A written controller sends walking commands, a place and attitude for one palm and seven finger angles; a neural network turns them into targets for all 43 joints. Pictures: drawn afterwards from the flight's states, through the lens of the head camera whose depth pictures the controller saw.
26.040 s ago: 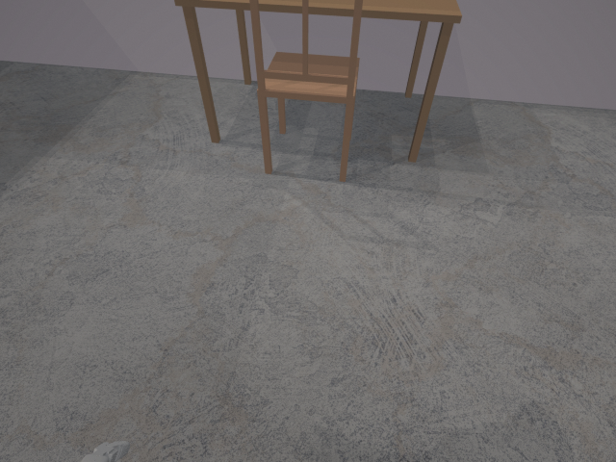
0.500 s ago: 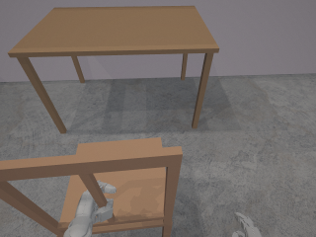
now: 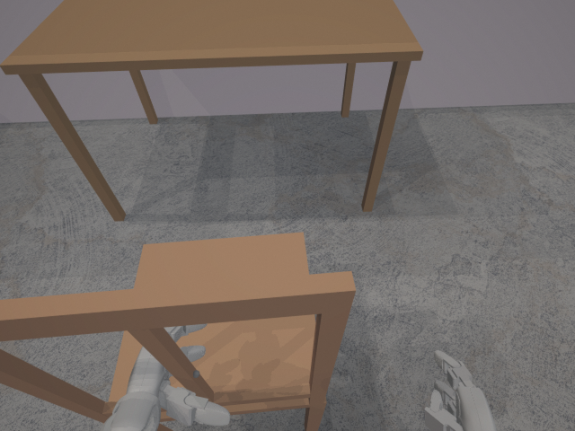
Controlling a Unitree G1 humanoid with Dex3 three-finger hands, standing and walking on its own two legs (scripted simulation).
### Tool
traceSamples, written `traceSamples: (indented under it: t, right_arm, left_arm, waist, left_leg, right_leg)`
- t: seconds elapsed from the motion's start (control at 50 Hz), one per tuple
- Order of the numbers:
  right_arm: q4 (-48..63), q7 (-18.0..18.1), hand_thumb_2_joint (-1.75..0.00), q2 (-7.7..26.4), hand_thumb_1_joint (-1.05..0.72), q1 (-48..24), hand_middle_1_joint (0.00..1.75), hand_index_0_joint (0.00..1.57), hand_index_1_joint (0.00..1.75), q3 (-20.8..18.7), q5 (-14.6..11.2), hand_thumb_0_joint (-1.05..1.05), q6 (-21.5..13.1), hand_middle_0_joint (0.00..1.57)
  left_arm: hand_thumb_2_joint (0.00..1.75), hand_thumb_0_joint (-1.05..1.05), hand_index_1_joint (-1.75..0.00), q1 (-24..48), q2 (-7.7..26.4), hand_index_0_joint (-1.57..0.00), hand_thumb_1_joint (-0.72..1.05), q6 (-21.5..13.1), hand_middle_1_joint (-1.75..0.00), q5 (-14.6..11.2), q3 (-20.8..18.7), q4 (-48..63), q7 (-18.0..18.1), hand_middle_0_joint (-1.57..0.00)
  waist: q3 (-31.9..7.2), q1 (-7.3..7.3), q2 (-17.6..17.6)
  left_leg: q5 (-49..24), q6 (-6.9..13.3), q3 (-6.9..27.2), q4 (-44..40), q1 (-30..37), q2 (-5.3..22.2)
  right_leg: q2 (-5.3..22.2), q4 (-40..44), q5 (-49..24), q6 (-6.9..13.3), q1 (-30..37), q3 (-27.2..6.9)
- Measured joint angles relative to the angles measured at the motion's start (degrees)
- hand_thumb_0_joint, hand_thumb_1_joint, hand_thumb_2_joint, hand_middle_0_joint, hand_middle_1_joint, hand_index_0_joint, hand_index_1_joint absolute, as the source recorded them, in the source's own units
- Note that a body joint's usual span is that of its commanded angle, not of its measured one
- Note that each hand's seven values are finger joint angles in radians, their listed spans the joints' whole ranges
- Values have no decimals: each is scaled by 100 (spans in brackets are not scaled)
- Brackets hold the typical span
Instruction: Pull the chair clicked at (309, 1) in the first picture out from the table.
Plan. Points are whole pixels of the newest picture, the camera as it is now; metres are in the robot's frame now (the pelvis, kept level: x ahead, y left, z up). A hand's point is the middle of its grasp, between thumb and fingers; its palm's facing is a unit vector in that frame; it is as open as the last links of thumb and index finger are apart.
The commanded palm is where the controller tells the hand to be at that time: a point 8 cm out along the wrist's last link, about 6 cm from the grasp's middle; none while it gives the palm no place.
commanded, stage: open the thumb and straighten the fingers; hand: left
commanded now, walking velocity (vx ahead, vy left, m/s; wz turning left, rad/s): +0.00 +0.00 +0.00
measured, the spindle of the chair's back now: (183, 370) +0.21 +0.15 -0.02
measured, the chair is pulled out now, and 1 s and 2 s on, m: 0.63 0.63 0.63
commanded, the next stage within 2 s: draw the fingers out of the gap in 0.22 s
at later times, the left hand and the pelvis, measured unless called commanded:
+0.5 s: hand (190, 400) +0.18 +0.14 -0.05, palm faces +0.04 -0.98 -0.19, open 17.4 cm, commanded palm +0.16 +0.19 -0.02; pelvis +0.02 -0.01 -0.02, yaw +1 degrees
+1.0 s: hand out of the picture +0.11 +0.15 -0.04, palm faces +0.05 -0.98 -0.17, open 17.5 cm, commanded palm +0.07 +0.19 -0.02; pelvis +0.00 +0.00 -0.03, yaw +2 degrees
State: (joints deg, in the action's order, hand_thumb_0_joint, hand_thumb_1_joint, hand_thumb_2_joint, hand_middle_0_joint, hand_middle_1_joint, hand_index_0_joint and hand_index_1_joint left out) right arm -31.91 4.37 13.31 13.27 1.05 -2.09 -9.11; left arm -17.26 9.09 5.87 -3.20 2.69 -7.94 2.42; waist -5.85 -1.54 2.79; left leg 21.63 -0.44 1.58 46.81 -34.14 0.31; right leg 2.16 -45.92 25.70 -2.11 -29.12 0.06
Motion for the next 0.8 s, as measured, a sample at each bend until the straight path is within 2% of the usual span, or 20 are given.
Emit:
traceSamples:
  t: [0.16,0.28,0.44,0.8]
  right_arm:
    - [210,30,-90,-5,-90,9,30,20,29,2,54,2,39,21]
    - [258,77,-90,-18,-90,87,30,20,29,-54,52,2,71,21]
    - [269,148,-90,-71,-90,136,30,20,29,-75,41,2,164,21]
    - [418,248,-90,-169,-90,131,30,20,29,-70,3,2,53,21]
  left_arm:
    - [20,-1,-34,-288,78,-12,-52,285,-35,81,-32,454,7,-12]
    - [20,-1,-12,-727,93,-4,-53,330,-12,79,1,999,22,-4]
    - [20,-1,-2,-1111,104,-1,-53,474,-3,107,25,1280,20,-1]
    - [20,-1,0,-2137,139,-1,-53,382,-1,199,278,2028,41,0]
  waist:
    - [-115,-10,6]
    - [-214,-9,43]
    - [-275,-19,-4]
    - [-412,26,79]
  left_leg:
    - [266,-45,126,379,-279,20]
    - [370,-59,161,503,-364,25]
    - [430,-78,201,663,-509,34]
    - [473,-48,283,1042,-805,18]
  right_leg:
    - [-31,-297,264,41,-194,120]
    - [-39,-396,366,51,-255,155]
    - [-53,-556,439,73,-386,190]
    - [-54,-857,475,49,-609,260]
